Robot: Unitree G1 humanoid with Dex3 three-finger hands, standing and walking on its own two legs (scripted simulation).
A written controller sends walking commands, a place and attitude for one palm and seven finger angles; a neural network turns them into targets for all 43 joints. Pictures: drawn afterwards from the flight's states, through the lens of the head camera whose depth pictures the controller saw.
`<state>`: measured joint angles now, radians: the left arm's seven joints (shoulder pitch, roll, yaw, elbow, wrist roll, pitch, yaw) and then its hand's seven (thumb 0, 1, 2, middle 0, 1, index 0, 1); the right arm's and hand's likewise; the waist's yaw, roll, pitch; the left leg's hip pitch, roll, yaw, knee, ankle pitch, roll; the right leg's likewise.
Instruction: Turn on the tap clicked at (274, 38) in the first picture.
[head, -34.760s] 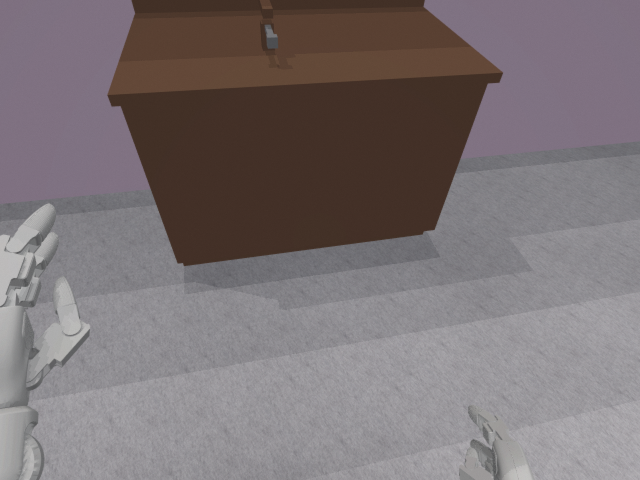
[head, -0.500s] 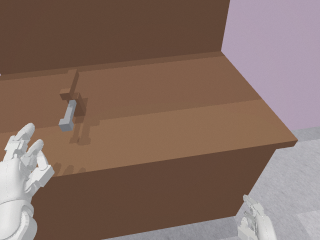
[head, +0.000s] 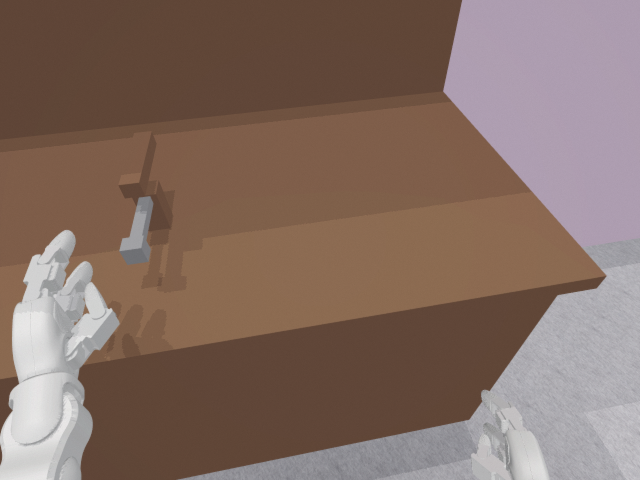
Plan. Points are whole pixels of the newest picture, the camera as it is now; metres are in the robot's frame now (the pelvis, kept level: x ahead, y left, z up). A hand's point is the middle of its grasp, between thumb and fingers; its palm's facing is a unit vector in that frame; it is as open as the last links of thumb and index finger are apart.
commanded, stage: reach beside the lever's end, fingers flat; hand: left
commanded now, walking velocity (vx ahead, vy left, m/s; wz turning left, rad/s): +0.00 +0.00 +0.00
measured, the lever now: (135, 250) +0.36 +0.30 +0.09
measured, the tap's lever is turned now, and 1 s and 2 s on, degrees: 0 0 1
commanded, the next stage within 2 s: push the lever round in 1.34 s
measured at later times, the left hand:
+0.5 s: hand (109, 290) +0.29 +0.29 +0.11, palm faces +0.51 -0.86 -0.09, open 7.7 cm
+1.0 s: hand (112, 264) +0.34 +0.32 +0.10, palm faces +0.51 -0.86 -0.10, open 7.8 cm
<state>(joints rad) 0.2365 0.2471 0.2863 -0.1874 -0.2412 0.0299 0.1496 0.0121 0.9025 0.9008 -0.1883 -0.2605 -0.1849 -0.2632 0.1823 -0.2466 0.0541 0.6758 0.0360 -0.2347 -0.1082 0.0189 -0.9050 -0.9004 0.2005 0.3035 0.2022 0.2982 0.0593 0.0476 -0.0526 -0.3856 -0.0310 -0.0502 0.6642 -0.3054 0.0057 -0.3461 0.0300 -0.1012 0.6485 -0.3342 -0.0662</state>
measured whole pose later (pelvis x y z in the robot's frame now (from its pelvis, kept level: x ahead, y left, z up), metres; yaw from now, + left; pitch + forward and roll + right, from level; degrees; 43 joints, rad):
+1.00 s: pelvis +0.01 +0.01 +0.00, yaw -1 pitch +6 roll -1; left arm -0.15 0.37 0.45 0.41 -0.20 -0.12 0.06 0.01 0.90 0.90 -0.15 -0.15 -0.15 -0.15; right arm 0.24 -0.27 0.02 0.70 0.03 -0.13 -0.09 0.02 -0.91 -0.90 0.20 0.30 0.20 0.30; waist 0.00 0.04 -0.07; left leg -0.48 -0.02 -0.03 0.69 -0.32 0.02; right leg -0.43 0.04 -0.08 0.65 -0.33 -0.06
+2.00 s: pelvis +0.00 +0.01 +0.00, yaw -1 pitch +5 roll -1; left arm -0.12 0.29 0.36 0.33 -0.18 -0.13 0.15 0.01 0.92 0.91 -0.15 -0.15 -0.15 -0.15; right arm 0.22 -0.26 0.03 0.68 0.03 -0.11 -0.08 0.02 -0.91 -0.90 0.20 0.30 0.20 0.30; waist 0.01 0.04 -0.07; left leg -0.48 -0.02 -0.04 0.71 -0.32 0.02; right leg -0.43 0.04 -0.09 0.67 -0.33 -0.05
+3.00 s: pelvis +0.00 +0.00 -0.01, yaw +0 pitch +6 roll -1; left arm -0.25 0.13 0.23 0.35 -0.06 -0.08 0.50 -0.01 0.93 0.92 -0.15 -0.15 -0.15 -0.15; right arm 0.18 -0.24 0.02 0.69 -0.01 -0.03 -0.06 0.02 -0.91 -0.90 0.20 0.30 0.20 0.30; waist 0.00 0.04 -0.09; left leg -0.50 -0.02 -0.05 0.72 -0.33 0.01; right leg -0.45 0.04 -0.10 0.69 -0.34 -0.07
